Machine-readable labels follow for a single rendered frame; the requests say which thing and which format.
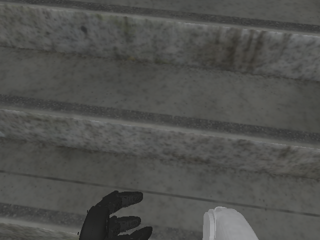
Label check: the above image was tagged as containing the robot left hand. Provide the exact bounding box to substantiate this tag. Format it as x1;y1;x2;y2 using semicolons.
77;190;153;240

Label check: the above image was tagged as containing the right robot thigh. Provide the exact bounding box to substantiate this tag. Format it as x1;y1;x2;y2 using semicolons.
202;207;259;240

